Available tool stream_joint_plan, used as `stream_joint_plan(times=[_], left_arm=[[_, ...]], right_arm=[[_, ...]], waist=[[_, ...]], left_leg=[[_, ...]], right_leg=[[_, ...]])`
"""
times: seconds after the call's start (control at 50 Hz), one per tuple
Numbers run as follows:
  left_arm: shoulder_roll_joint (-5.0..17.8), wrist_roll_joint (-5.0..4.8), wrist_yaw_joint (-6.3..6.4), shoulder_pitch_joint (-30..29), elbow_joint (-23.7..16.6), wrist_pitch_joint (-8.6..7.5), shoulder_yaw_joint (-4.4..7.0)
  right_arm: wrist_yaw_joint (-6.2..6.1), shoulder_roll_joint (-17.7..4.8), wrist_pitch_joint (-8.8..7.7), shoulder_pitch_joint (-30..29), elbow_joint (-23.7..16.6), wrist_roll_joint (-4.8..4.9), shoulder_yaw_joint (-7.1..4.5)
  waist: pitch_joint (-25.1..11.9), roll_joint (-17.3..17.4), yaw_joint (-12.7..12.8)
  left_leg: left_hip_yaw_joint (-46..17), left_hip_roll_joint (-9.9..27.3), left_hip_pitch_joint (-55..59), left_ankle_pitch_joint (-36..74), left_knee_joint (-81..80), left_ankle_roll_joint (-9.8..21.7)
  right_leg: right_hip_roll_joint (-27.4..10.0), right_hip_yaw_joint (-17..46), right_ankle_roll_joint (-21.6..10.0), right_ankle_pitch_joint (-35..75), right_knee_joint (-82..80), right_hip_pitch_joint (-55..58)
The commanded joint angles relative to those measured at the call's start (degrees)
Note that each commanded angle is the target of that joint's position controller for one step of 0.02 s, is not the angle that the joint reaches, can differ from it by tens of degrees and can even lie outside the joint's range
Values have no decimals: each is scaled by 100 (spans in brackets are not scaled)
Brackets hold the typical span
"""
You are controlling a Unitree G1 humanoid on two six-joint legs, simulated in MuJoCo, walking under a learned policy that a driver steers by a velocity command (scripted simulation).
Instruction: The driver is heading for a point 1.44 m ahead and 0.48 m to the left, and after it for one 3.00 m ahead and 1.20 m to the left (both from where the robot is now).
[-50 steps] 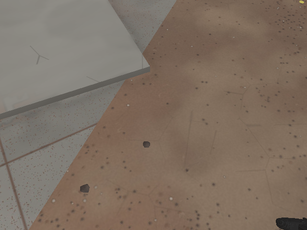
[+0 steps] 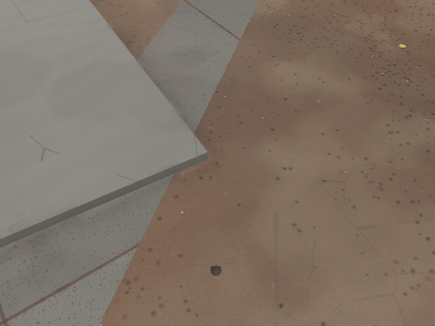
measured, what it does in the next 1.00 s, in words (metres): walks ahead: right foot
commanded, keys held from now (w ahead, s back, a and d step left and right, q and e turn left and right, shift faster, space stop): shift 0.12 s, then w+shift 0.60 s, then w+q+shift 0.28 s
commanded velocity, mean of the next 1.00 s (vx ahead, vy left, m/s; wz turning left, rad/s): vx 0.65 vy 0.00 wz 0.12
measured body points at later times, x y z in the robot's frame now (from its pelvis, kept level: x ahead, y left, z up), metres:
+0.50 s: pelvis +0.09 +0.01 +0.00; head +0.10 +0.01 +0.45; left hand +0.25 +0.25 -0.09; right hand +0.13 -0.25 -0.11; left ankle +0.00 +0.12 -0.73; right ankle +0.03 -0.11 -0.65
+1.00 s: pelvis +0.44 -0.10 +0.01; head +0.43 -0.10 +0.46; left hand +0.41 +0.18 -0.11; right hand +0.63 -0.34 -0.09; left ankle +0.50 +0.06 -0.61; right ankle +0.43 -0.19 -0.73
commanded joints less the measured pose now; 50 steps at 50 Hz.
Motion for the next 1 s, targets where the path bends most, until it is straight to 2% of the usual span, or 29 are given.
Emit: stream_joint_plan(times=[0.02,0.12,0.14,0.16,0.2,0.22,0.26,0.36,0.38,0.4,0.42,0.44,0.48,0.54,0.58,0.62,0.66,0.7,0.72,0.74,0.76,0.78,0.8,0.82,0.86,0.88,0.9,0.94,1.0], left_arm=[[530,-2,19,-128,-402,-87,144],[506,-3,27,-114,-373,-99,145],[487,3,33,61,-292,-80,148],[643,-67,22,258,-263,-71,208],[804,-206,-6,378,-347,-217,221],[778,-263,-6,327,-380,-347,196],[779,-243,-14,265,-385,-526,206],[651,-216,-137,70,-625,-647,124],[589,-226,-142,-183,-748,-685,93],[480,-243,-130,-481,-902,-769,49],[672,-274,-94,-801,-1051,-827,67],[734,-331,-75,-933,-1121,-840,78],[529,-296,-126,-951,-1119,-814,-58],[453,-206,-272,-854,-1130,-734,-140],[504,-99,-357,-1009,-1199,-718,-202],[518,-104,-384,-1292,-1224,-719,-228],[723,-191,-367,-1352,-1191,-690,-160],[1005,-246,-329,-1151,-1184,-660,-29],[1219,-270,-291,-613,-1093,-622,88],[1414,-302,-218,519,-840,-559,234],[1707,-292,-125,1866,-536,-475,366],[2358,-5,-141,2192,-334,-520,399],[1858,-6,-172,2135,-397,-584,292],[1554,-68,-169,1696,-339,-607,213],[1308,45,-221,1000,-194,-651,170],[1087,132,-225,741,-122,-711,126],[886,91,-226,536,-32,-751,93],[841,-19,-214,313,120,-803,97],[869,62,-132,339,252,-808,109]], right_arm=[[-16,-518,-93,-146,-432,1,-140],[-24,-496,-96,-97,-416,2,-139],[-28,-451,-72,57,-343,-12,-135],[-31,-586,-55,198,-316,59,-189],[-32,-706,-181,335,-341,224,-197],[-25,-682,-311,283,-380,282,-178],[5,-655,-516,208,-401,243,-181],[94,-525,-691,441,-444,265,-112],[113,-640,-701,903,-331,265,-142],[145,-1017,-687,1611,-133,235,-271],[206,-1369,-657,2358,30,164,-401],[220,-1314,-645,2672,153,112,-371],[188,-1048,-543,2541,123,10,-220],[108,-632,-392,1833,125,79,1],[10,-864,-386,1178,17,171,-32],[-22,-1277,-462,1160,95,218,-139],[18,-1445,-489,1396,252,267,-172],[75,-1497,-418,1598,405,185,-159],[88,-1551,-353,1682,480,96,-156],[72,-1517,-298,1696,504,15,-124],[45,-1267,-326,1544,340,-78,-20],[37,-1,-456,2231,92,94,269],[41,-513,-557,2094,140,435,195],[37,-887,-550,1321,-68,600,63],[25,-840,-478,765,-175,307,69],[63,-800,-356,1017,-116,314,28],[102,-743,-212,1173,-32,365,6],[106,-654,17,1101,12,366,-15],[77,-672,99,618,-99,275,-30]], waist=[[-302,-63,11],[-277,-68,10],[-496,-98,18],[-328,-109,43],[437,-157,76],[599,-189,66],[446,-279,60],[255,-278,-116],[221,15,-346],[83,891,-637],[143,1405,-997],[235,1003,-978],[236,244,-780],[649,363,-259],[769,393,-77],[683,407,-151],[691,429,-185],[355,628,-19],[-128,815,319],[-730,938,960],[-1443,576,1615],[-2324,-2056,853],[-2376,-2075,929],[-1217,-1411,847],[-455,-396,393],[-433,-642,66],[-322,-810,-93],[119,-744,-244],[593,-412,-230]], left_leg=[[-337,321,370,1089,-408,152],[-340,314,348,1003,-432,164],[-236,188,406,-27,-440,207],[-214,69,194,-1572,-408,331],[-665,309,-462,-3040,-501,658],[-796,438,-558,-2754,-552,749],[-748,461,-515,-1913,-523,791],[-576,274,11,-1295,-526,931],[-987,447,667,-1451,-806,1104],[-2099,964,1828,-1466,-1306,1470],[-3664,1866,2787,-1274,-1813,2002],[-4225,2247,3298,-1406,-1843,2163],[-3488,2047,3438,-1460,-1780,1868],[-2339,1610,1953,-983,-2347,1476],[-1323,1189,641,-184,-2746,1250],[-726,1094,-184,321,-3230,1075],[-517,1249,357,855,-3192,1007],[-339,1393,1308,3124,-2335,871],[-185,1369,1519,4477,-1464,773],[-61,1236,883,5280,-68,640],[-222,1037,-805,4148,1967,432],[-596,-86,-2272,-1091,4410,278],[-1104,-23,-2775,-909,5300,420],[-777,238,-3458,-390,5679,418],[-586,806,-3007,381,5126,454],[-709,1002,-2591,608,4947,447],[-715,1087,-2360,627,4833,428],[-678,1109,-2488,682,4662,382],[-649,967,-2930,1567,4021,346]], right_leg=[[-393,350,-137,1232,-581,-252],[-390,331,-120,1151,-598,-269],[-290,248,-177,105,-659,-219],[-203,230,-333,-1473,-689,-422],[-503,641,-654,-2996,-863,-1013],[-675,801,-745,-2768,-964,-1028],[-811,910,-827,-2072,-1116,-726],[-703,823,-891,-1390,-1005,-686],[-498,423,-780,-814,-350,-1271],[-102,-339,-537,571,1066,-2339],[-131,-434,-419,-81,2544,-3882],[-295,-176,-458,-879,3577,-5043],[-680,-180,-503,-509,4305,-5761],[-1130,-174,-248,161,3605,-5066],[-1091,-438,-22,1167,2332,-3716],[-865,-773,35,2062,1248,-2039],[-697,-869,-46,2130,676,-1704],[-411,-1039,-269,1689,314,-1439],[-208,-1191,-414,1378,374,-753],[-42,-1297,-507,1008,539,819],[-807,-352,-612,513,930,2923],[-2329,2971,-1132,-2853,-767,3836],[-2582,4696,-1098,-4220,-2186,3498],[-2627,4080,-914,-3711,-2256,2766],[-2284,2276,-774,-1619,-2003,1031],[-2093,1656,-740,-1245,-2041,453],[-1981,1153,-701,-957,-2213,119],[-1901,270,-597,-294,-2529,-270],[-1598,-872,-394,799,-2718,-290]])
Next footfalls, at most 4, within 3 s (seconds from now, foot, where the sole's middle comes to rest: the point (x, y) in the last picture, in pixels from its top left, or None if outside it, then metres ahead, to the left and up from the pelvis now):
0.76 right None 0.46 -0.20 -0.77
1.28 left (214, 234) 0.84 0.05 -0.77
1.66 right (214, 145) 1.28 0.05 -0.77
2.10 left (104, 163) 1.15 0.48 -0.72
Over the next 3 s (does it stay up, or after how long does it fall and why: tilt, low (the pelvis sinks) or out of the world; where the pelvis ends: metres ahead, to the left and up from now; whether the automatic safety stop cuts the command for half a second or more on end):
stays up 1.38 0.76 0.05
